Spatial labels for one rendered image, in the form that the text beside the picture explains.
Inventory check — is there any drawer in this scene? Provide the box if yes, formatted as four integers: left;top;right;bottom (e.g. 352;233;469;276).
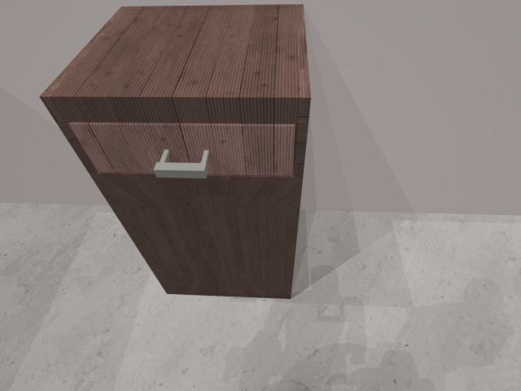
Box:
69;122;296;176

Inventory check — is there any cabinet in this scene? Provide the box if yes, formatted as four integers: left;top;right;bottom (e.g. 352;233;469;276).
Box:
39;4;311;299

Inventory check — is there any handle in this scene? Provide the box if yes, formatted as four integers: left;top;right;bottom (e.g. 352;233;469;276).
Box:
154;149;209;178

